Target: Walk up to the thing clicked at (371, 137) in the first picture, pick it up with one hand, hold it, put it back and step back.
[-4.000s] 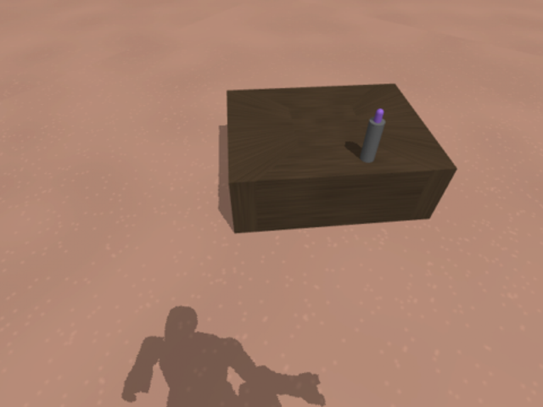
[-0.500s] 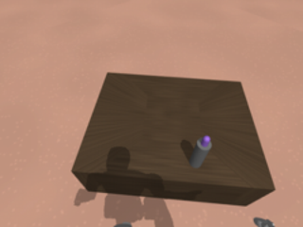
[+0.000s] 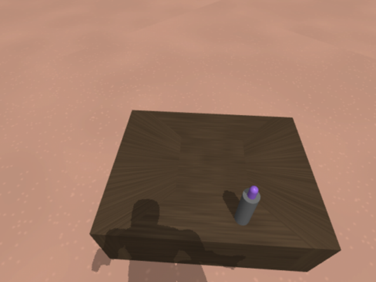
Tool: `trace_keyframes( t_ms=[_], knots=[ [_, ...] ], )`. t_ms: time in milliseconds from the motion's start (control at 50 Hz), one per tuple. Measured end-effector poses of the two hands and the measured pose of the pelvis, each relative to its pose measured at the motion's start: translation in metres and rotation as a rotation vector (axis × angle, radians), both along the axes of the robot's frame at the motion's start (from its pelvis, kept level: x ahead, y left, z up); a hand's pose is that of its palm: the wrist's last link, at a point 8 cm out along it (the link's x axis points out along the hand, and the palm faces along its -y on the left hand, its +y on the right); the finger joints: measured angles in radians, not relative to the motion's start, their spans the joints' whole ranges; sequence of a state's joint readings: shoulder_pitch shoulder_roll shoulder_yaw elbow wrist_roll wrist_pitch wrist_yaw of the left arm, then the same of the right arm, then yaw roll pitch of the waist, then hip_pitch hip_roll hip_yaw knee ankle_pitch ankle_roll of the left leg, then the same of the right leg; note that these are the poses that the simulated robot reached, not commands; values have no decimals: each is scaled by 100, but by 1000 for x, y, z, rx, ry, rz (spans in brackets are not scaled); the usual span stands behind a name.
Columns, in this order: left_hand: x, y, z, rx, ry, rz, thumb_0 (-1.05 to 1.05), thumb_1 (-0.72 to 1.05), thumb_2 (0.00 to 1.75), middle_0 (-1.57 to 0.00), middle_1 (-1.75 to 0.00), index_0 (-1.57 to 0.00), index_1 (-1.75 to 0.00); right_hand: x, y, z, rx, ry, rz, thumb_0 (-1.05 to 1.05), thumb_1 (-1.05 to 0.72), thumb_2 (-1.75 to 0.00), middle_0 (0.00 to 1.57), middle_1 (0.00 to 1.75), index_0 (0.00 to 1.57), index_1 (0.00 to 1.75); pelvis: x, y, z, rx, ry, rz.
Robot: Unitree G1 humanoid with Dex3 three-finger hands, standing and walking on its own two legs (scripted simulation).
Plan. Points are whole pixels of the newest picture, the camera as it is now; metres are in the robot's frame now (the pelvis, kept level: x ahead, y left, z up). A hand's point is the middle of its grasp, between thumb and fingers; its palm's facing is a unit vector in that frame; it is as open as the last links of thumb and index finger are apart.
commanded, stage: walk up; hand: right
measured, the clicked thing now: (247, 204) +0.47 -0.20 -0.33
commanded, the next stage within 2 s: stand in 0.68 s
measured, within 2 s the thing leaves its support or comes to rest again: neither
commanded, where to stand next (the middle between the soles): +0.06 +0.02 m, yaw -1 degrees
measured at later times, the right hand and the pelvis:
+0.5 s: hand out of the picture +0.10 -0.26 -0.15, palm faces +0.01 +0.94 -0.33, open 7.4 cm; pelvis +0.01 +0.00 +0.00, yaw -1 degrees
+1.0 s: hand out of the picture +0.10 -0.26 -0.15, palm faces +0.00 +0.94 -0.34, open 7.4 cm; pelvis +0.02 +0.00 +0.01, yaw -1 degrees
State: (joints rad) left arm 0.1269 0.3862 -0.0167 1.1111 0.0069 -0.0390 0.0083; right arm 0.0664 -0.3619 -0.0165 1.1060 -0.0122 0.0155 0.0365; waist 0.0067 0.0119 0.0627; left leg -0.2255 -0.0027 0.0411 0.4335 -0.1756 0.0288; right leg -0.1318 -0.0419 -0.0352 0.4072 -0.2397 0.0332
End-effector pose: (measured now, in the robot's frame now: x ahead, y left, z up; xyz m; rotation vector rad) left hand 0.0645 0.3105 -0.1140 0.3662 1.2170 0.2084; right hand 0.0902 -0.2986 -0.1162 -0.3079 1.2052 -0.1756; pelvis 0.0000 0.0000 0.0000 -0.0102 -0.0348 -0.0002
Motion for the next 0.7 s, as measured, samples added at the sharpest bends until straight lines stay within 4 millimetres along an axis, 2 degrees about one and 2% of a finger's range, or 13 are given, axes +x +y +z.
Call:
trace_keyframes(
  t_ms=[340,700],
  knots=[
    [30,-11,2,-19,-24,-14,0,90,89,-20,-30,-21,-30,2,-6,4,-8,0,-41,0,-90,-90,20,30,20,30,10,-1,4,5,-4,-9],
    [31,-7,2,-11,5,-14,0,90,89,-20,-30,-21,-30,-3,-1,1,-4,26,-56,0,-90,-90,20,30,20,30,15,2,4,8,3,-15]
  ],
)
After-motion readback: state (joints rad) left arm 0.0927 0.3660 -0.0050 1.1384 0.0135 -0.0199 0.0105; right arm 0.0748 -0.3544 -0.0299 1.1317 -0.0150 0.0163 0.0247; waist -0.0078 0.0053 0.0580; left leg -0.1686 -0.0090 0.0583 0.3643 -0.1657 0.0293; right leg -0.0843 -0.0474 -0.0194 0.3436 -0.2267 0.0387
